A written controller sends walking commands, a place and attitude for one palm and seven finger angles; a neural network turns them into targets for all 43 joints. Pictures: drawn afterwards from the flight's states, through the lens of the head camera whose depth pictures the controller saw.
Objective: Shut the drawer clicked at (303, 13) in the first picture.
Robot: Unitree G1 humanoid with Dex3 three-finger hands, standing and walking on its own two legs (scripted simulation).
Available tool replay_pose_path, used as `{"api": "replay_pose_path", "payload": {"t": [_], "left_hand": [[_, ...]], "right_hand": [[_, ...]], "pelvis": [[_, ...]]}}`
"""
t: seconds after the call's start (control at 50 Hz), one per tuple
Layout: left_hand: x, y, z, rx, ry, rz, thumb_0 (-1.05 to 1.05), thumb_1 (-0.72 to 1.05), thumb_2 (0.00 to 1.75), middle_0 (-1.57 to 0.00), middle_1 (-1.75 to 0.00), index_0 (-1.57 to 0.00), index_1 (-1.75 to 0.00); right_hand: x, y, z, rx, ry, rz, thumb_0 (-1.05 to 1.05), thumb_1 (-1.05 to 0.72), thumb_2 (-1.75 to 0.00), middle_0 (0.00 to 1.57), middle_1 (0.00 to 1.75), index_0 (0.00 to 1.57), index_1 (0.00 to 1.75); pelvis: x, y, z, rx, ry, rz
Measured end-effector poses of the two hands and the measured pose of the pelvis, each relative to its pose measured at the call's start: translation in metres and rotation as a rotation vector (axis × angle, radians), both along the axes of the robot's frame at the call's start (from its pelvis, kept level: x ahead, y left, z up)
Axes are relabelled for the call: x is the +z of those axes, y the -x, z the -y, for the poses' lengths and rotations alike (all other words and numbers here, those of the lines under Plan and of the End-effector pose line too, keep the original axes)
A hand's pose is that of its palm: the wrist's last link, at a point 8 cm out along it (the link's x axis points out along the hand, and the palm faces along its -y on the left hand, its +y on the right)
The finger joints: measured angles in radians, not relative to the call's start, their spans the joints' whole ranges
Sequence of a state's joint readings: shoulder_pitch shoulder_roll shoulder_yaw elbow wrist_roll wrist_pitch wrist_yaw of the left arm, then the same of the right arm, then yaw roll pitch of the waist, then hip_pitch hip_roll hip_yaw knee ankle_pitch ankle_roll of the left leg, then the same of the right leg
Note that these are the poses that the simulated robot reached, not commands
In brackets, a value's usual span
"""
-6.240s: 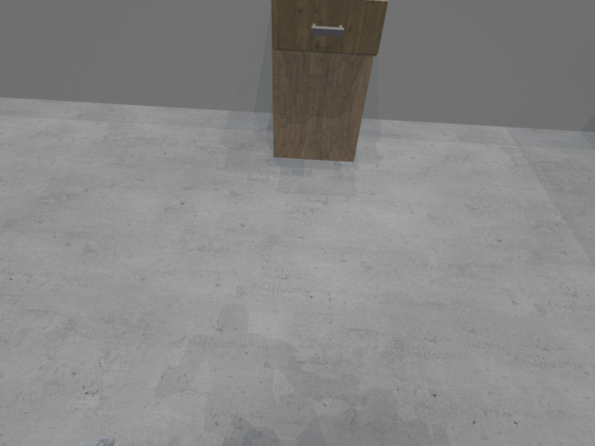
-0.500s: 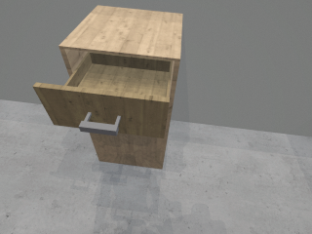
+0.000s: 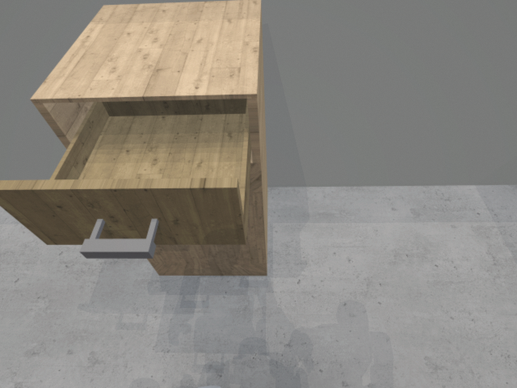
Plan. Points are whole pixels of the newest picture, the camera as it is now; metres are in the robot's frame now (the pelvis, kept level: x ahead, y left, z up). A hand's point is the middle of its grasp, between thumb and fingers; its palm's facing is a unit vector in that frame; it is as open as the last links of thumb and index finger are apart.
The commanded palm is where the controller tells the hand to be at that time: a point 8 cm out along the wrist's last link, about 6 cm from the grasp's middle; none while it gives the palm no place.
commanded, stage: come to a stop and stand still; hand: left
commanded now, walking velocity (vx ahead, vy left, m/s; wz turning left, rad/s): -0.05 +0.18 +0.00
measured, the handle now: (122, 236) +0.34 +0.25 +0.01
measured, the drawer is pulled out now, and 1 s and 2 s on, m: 0.23 0.23 0.23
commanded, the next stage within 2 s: look again from close up in 0.52 s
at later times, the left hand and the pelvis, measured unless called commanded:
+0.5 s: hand out of the picture -0.04 +0.21 -0.17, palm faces +0.09 -0.98 -0.19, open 7.4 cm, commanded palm none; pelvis -0.05 +0.02 +0.01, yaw +1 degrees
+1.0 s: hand out of the picture -0.03 +0.16 -0.17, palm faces +0.03 -0.98 -0.20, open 7.3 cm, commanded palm none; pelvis -0.03 +0.00 +0.00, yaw +0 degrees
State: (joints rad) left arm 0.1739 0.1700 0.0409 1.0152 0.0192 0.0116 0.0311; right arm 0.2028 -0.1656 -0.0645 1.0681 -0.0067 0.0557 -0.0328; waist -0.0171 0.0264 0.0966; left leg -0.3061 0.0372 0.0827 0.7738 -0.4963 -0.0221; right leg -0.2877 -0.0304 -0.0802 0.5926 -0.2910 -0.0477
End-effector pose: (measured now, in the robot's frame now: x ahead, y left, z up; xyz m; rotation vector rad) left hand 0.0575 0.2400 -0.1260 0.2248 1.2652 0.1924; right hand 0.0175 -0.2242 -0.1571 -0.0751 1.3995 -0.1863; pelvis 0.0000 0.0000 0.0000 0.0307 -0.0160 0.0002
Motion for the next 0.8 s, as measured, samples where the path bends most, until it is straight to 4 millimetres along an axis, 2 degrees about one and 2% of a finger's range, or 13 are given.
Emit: {"api": "replay_pose_path", "payload": {"t": [0.14,0.3,0.38,0.46,0.56,0.64,0.72,0.8], "left_hand": [[0.012,0.011,0.012,0.02,-0.001,0.031,0.0,0.91,0.9,-0.2,-0.3,-0.21,-0.3],[0.006,0.052,-0.004,0.055,0.027,0.027,0.0,0.91,0.9,-0.2,-0.3,-0.21,-0.3],[-0.01,0.078,-0.018,0.081,0.059,-0.012,0.0,0.91,0.9,-0.2,-0.3,-0.21,-0.3],[-0.012,0.101,-0.02,0.093,0.086,-0.066,0.0,0.91,0.9,-0.2,-0.3,-0.2,-0.3],[-0.01,0.121,-0.009,0.096,0.094,-0.129,0.01,0.91,0.9,-0.2,-0.3,-0.2,-0.3],[-0.011,0.128,0.008,0.083,0.074,-0.168,0.01,0.91,0.9,-0.2,-0.3,-0.2,-0.3],[-0.007,0.131,0.024,0.052,0.071,-0.18,0.01,0.91,0.9,-0.2,-0.3,-0.2,-0.3],[-0.012,0.124,0.032,0.047,0.091,-0.161,0.01,0.91,0.9,-0.2,-0.3,-0.2,-0.3]], "right_hand": [[0.006,-0.007,0.017,0.041,0.009,0.033,0.01,-0.92,-0.9,0.2,0.3,0.2,0.29],[0.022,-0.007,0.009,0.1,0.036,0.11,0.0,-0.91,-0.9,0.2,0.3,0.2,0.29],[0.024,0.011,-0.004,0.112,0.065,0.131,0.0,-0.91,-0.9,0.2,0.3,0.2,0.29],[0.03,0.039,-0.019,0.106,0.051,0.074,0.0,-0.91,-0.9,0.2,0.3,0.2,0.29],[0.025,0.065,-0.027,0.082,0.014,-0.004,0.01,-0.91,-0.9,0.2,0.3,0.2,0.3],[0.011,0.078,-0.022,0.051,-0.02,-0.046,0.01,-0.91,-0.9,0.2,0.3,0.21,0.3],[0.005,0.076,-0.016,0.047,-0.041,-0.05,0.01,-0.91,-0.9,0.2,0.3,0.2,0.29],[0.004,0.066,-0.014,0.047,-0.027,-0.005,0.01,-0.92,-0.9,0.2,0.3,0.2,0.29]], "pelvis": [[0.008,0.016,0.005,0.01,-0.014,-0.002],[0.009,0.04,-0.005,0.012,-0.003,-0.002],[0.003,0.048,-0.017,0.015,0.031,0.002],[0.01,0.048,-0.02,0.023,0.028,0.005],[0.012,0.045,-0.015,0.022,0.016,-0.009],[0.004,0.044,-0.004,0.004,0.005,-0.016],[0.003,0.045,-0.001,0.005,0.041,-0.027],[0.001,0.04,-0.002,0.006,0.05,-0.012]]}}
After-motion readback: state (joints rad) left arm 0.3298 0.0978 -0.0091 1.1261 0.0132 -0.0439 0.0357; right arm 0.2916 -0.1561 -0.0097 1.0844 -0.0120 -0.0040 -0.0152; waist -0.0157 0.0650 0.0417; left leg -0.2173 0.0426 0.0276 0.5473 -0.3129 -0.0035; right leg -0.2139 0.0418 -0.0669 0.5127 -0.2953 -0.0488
